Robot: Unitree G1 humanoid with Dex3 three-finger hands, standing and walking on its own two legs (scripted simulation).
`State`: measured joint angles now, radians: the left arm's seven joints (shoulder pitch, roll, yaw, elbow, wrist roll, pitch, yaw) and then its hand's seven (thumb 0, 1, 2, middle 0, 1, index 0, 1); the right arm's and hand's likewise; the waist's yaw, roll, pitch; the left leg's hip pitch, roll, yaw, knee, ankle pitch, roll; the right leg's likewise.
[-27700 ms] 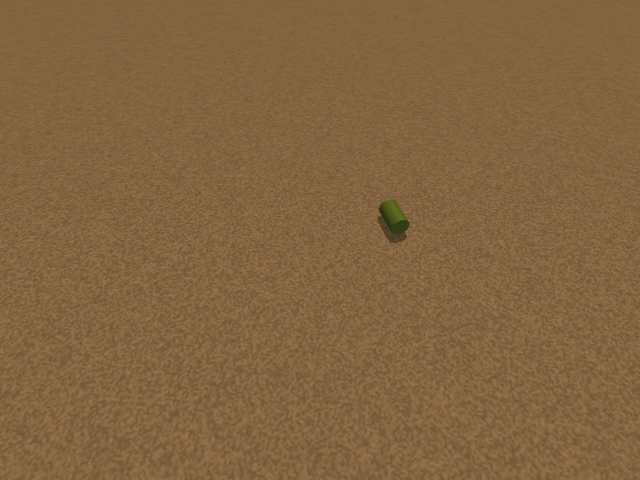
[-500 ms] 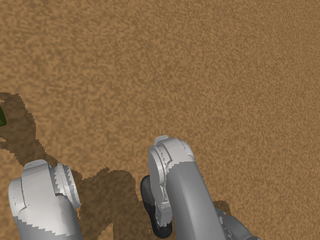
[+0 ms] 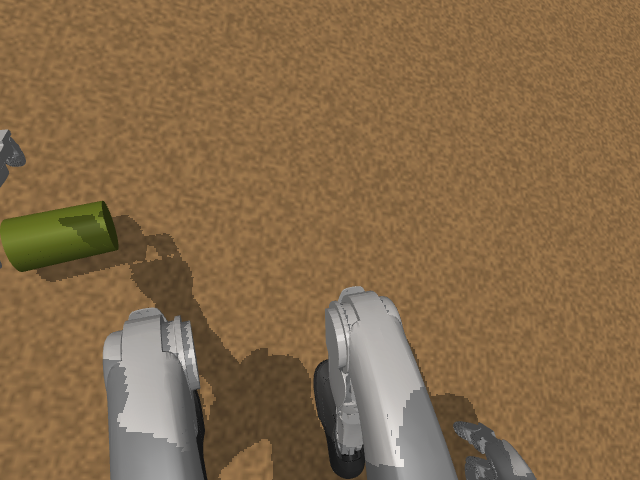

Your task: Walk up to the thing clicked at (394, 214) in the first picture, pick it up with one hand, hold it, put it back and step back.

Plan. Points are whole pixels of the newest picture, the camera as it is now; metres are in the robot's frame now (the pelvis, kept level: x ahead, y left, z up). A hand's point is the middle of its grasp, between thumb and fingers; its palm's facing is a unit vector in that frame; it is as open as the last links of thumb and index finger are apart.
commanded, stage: withdraw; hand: left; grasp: from above
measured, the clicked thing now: (64, 235) +0.48 +0.33 -0.33
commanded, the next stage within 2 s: home in 0.14 s
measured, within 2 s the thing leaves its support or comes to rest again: neither
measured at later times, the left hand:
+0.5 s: hand (3, 209) +0.46 +0.34 -0.15, palm faces -0.34 -0.13 -0.93, open 12.9 cm
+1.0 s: hand out of the picture +0.29 +0.26 +0.06, palm faces -0.09 -0.84 -0.54, open 7.5 cm
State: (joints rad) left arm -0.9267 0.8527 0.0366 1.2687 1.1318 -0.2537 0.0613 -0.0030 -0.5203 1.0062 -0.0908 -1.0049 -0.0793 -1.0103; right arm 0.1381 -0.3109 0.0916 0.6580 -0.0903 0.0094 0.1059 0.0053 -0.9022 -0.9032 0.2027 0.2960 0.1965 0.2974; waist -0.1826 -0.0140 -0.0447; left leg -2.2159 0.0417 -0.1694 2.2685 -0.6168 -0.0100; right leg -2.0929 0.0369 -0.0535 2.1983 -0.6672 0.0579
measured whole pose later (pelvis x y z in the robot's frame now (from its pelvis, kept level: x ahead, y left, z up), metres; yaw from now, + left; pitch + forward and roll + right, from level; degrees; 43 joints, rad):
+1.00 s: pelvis +0.02 +0.00 +0.17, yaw +6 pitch +27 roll -6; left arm -0.07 0.41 0.07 0.32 0.28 0.20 0.02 0.00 0.86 0.90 -0.22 -0.31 -0.21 -0.31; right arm 0.07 -0.26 -0.02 0.56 0.03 -0.03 0.00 0.01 -0.90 -0.90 0.20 0.30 0.20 0.30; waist -0.05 0.02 -0.18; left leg -1.63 0.05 -0.11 1.74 -0.59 -0.02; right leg -1.53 0.00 -0.05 1.69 -0.64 0.04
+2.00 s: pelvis +0.09 +0.00 +0.34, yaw +10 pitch +9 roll -3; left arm 0.50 0.21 0.03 -0.13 -0.05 0.47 0.02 0.01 0.90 0.90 -0.20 -0.30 -0.20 -0.30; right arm 0.27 -0.22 0.03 0.52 0.01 -0.24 -0.18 0.02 -0.90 -0.90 0.21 0.30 0.20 0.30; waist -0.04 0.05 -0.15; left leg -0.72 0.05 -0.07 1.01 -0.46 -0.03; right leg -0.62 -0.02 -0.06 0.95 -0.49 0.02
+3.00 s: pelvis +0.10 +0.00 +0.34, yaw +10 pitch +10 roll -3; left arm 0.50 0.22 0.03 -0.12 -0.05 0.47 0.02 0.01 0.90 0.90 -0.20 -0.30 -0.20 -0.30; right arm 0.28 -0.22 0.03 0.54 0.01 -0.24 -0.19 0.02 -0.90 -0.90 0.21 0.30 0.20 0.30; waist -0.04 0.05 -0.16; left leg -0.71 0.05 -0.06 1.01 -0.47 -0.03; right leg -0.62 -0.02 -0.05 0.96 -0.50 0.03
